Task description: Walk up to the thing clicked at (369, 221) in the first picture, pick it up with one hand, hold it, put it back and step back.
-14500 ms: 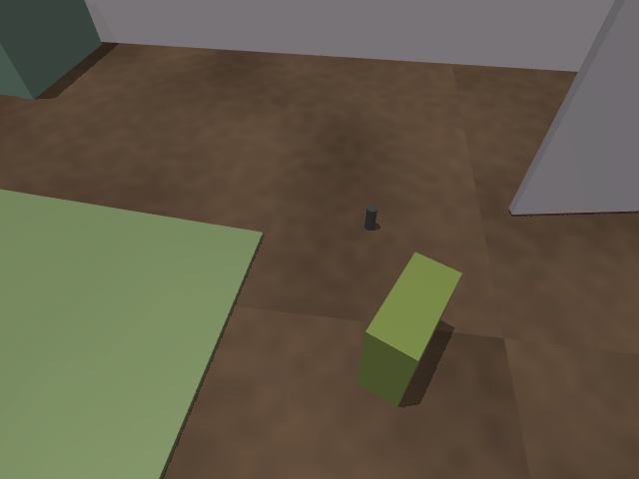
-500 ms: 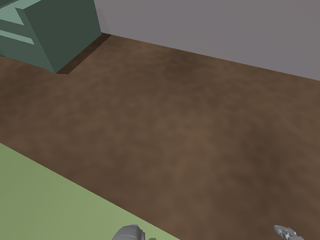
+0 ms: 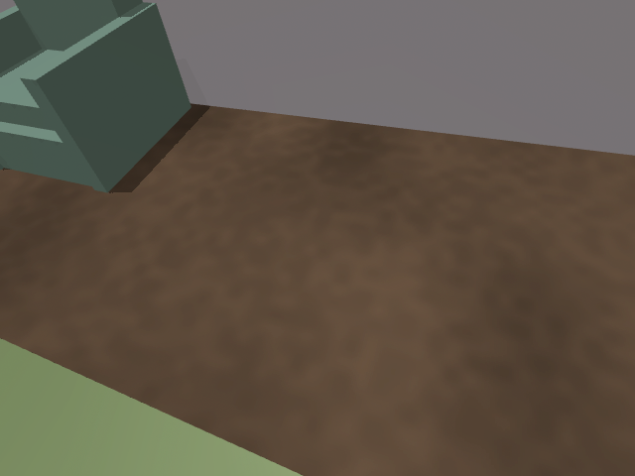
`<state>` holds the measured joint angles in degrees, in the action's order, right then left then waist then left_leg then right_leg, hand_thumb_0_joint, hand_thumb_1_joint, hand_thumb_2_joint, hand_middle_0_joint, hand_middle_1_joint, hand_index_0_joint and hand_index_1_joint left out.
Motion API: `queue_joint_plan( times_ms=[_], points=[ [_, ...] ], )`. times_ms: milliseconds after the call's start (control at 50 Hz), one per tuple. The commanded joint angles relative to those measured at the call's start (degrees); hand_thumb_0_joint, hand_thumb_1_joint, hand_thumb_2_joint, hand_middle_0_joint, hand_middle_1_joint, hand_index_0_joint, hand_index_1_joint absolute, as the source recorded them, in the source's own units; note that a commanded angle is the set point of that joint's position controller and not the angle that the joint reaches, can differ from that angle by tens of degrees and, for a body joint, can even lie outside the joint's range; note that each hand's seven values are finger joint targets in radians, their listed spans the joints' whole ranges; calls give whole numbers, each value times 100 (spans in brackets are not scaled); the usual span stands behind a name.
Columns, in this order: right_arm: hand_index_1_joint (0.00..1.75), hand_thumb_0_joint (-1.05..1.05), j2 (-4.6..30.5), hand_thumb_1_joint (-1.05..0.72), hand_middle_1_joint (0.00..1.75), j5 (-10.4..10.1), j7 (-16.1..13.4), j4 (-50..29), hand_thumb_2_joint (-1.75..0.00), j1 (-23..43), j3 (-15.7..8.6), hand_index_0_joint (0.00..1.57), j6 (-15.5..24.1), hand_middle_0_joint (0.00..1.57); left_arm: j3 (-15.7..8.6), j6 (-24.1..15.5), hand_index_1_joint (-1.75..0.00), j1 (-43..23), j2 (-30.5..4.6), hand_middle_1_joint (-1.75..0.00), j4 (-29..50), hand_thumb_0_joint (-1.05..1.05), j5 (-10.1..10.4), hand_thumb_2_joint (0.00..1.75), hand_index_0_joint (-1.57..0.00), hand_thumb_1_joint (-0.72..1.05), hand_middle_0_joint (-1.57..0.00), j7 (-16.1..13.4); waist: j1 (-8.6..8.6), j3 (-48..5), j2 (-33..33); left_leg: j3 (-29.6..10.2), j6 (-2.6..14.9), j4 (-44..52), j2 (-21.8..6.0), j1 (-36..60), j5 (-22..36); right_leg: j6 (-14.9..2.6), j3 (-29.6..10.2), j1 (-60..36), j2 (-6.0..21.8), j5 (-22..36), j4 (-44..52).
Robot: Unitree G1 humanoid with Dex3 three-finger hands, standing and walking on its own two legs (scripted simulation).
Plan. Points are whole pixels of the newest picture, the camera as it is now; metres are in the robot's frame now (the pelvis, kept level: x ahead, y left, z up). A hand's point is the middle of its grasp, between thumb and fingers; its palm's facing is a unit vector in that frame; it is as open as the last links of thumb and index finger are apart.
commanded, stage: walk up
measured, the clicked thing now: out of the picture +0.14 -0.66 -0.72
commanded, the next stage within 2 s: stand in 0.72 s
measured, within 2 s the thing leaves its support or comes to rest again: neither
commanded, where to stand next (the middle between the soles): +0.09 -0.02 m, yaw +1 degrees
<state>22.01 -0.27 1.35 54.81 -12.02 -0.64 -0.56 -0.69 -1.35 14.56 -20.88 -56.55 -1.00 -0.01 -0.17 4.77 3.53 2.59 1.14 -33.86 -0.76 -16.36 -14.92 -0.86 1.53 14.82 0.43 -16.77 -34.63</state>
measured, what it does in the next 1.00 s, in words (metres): stands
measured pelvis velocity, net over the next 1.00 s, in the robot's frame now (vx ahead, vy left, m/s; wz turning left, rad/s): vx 0.03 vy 0.02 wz -0.01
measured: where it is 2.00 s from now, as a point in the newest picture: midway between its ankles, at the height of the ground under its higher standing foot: outside the picture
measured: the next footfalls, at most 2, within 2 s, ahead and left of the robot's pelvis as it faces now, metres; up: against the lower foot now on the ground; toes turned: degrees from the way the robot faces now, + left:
none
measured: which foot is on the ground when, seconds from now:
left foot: down 0.00-1.00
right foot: down 0.00-1.00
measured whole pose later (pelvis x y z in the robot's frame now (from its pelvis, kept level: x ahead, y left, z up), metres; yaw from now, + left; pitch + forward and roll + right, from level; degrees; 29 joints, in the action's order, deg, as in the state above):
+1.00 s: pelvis +0.03 +0.02 +0.02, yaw +0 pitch -2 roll +0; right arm 19.1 0.6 0.3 66.5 -3.7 -0.1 0.8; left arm 0.3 -0.5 5.4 -19.7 -66.8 -0.3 0.1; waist 0.0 3.5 -0.2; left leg 3.5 1.4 -16.6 0.4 -6.7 -7.7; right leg 0.8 0.8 5.1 1.1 -9.5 -16.9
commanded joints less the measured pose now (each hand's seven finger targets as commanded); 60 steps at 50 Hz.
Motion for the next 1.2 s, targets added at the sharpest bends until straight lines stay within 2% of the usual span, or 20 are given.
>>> queue_joint_plan(
  times_ms=[0,20,40,60,80,140,180,220,280,360,480,640,680,700,720,780,900,920,1020,1180],
  points=[
    [30,0,1187,-90,30,6,-71,-209,-90,265,-262,20,221,20,-277,-208,-30,-518,-1384,-30,360,0,74,90,-20,90,-20,-39,53,-554,-938,-811,239,818,-492,745,-9,-256,-1062,301,749,234,1347],
    [30,0,1207,-90,30,34,-76,-161,-90,280,-254,20,228,20,-269,-172,-30,-582,-1367,-30,339,0,71,90,-20,90,-20,-21,71,-480,-898,-920,243,1014,-535,642,-528,-232,-1087,344,764,-279,1472],
    [30,0,1225,-90,30,23,-65,-69,-90,350,-241,20,228,20,-278,-158,-30,-667,-1330,-30,293,0,82,90,-20,90,-20,-23,19,-285,-821,-930,222,1093,-544,394,-516,-203,-994,179,675,-601,1559],
    [30,0,1215,-90,30,17,-54,-3,-90,396,-227,20,237,20,-259,-168,-30,-733,-1300,-30,242,0,62,90,-20,90,-20,-27,40,-299,-744,-911,214,1157,-576,400,-303,-205,-936,-18,664,-355,1532],
    [30,0,1179,-90,30,26,-61,73,-90,403,-205,20,260,20,-250,-175,-30,-792,-1278,-30,192,0,62,90,-20,90,-20,-31,42,-393,-659,-868,200,1201,-601,460,64,-216,-910,-180,669,140,1449],
    [30,0,1149,-90,30,16,-98,223,-90,530,-158,20,333,20,-238,-189,-30,-763,-1248,-30,30,0,113,90,-20,90,-20,-47,-36,-703,-373,-787,193,1158,-677,680,1395,-173,-731,-633,662,1427,1281],
    [30,0,1108,-90,30,4,-120,315,-90,563,-146,20,341,20,-235,-181,-30,-880,-1241,-30,-45,0,132,90,-20,90,-20,-57,-31,-827,-319,-720,171,1162,-705,837,1900,-153,-690,-824,691,1845,1294],
    [30,0,1092,-90,30,6,-136,378,-90,653,-151,20,329,20,-214,-161,-30,-971,-1215,-30,-121,0,140,90,-20,90,-20,-62,-33,-838,-243,-676,162,1192,-712,969,1993,-141,-674,-834,709,1964,1354],
    [30,0,1066,-90,30,10,-151,485,-90,763,-160,20,306,20,-196,-129,-30,-1181,-1177,-30,-228,0,125,90,-20,90,-20,-64,0,-808,-223,-650,141,1304,-742,990,1953,-119,-623,-892,687,1957,1484],
    [30,0,1076,-90,30,34,-156,571,-90,938,-167,20,290,20,-154,-107,-30,-1294,-1145,-30,-341,0,106,90,-20,90,-20,-45,4,-712,-163,-645,122,1532,-741,993,1532,-82,-648,-878,679,1647,1670],
    [30,0,1090,-90,30,34,-155,668,-90,1019,-187,20,292,20,-159,-94,-30,-1394,-1138,-30,-507,0,85,90,-20,90,-20,-28,34,-825,-230,-617,100,1642,-766,1187,1630,-48,-602,-999,673,1660,1774],
    [30,0,1088,-90,30,47,-151,768,-90,1082,-183,20,264,20,-138,-90,-30,-1444,-1114,-30,-612,0,59,90,-20,90,-20,-26,64,-768,-346,-627,75,1788,-738,1264,1342,-10,-618,-974,676,1470,1968],
    [30,0,1096,-90,30,56,-155,793,-90,1091,-194,20,259,20,-144,-75,-30,-1416,-1118,-30,-638,0,56,90,-20,90,-20,-25,63,-653,-347,-648,71,1864,-728,1190,1145,-8,-600,-921,646,1270,2010],
    [30,0,1043,-90,30,79,-165,725,-90,1252,-185,20,277,20,-128,-73,-30,-1407,-1106,-30,-641,0,76,90,-20,90,-20,-40,66,-551,-450,-711,25,1947,-811,1194,1504,-11,-639,-847,683,1470,1974],
    [30,0,1080,-90,30,65,-162,740,-90,1206,-185,20,282,20,-111,-73,-30,-1336,-1025,-30,-666,0,81,90,-20,90,-20,-41,55,-591,-331,-707,15,1957,-801,1177,1483,18,-623,-928,683,1432,2021],
    [30,0,1014,-90,30,69,-157,763,-90,1182,-188,20,274,20,-125,-83,-30,-1261,-1095,-30,-684,0,67,90,-20,90,-20,-56,57,-672,-432,-722,17,1977,-798,1233,1437,17,-603,-961,692,1369,2026],
    [30,0,959,-90,30,84,-159,792,-90,1144,-174,20,262,20,-124,-62,-30,-1239,-1102,-30,-684,0,68,90,-20,90,-20,-51,70,-655,-355,-722,8,2108,-735,1064,792,10,-630,-926,712,1033,2052],
    [30,0,1018,-90,30,79,-164,791,-90,1160,-199,20,261,20,-125,-56,-30,-1219,-1086,-30,-669,0,57,90,-20,90,-20,-47,64,-770,-287,-726,30,2092,-774,1201,853,-1,-628,-922,715,1061,2014],
    [30,0,935,-90,30,77,-153,812,-90,1125,-169,20,281,20,-107,-66,-30,-1154,-1089,-30,-661,0,55,90,-20,90,-20,-52,57,-679,-310,-729,5,2034,-753,1171,1276,0,-620,-870,720,1143,2028],
    [30,0,978,-90,30,68,-155,821,-90,1037,-168,20,270,20,-120,-54,-30,-1086,-1092,-30,-630,0,59,90,-20,90,-20,-43,67,-619,-335,-720,14,2065,-730,1145,902,-18,-661,-799,738,971,2069]
  ],
)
